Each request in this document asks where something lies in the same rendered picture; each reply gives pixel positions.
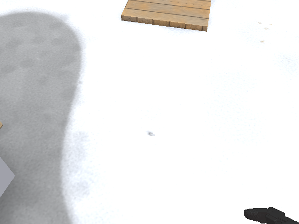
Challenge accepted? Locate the right robot hand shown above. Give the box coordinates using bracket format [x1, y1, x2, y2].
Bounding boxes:
[244, 206, 299, 224]

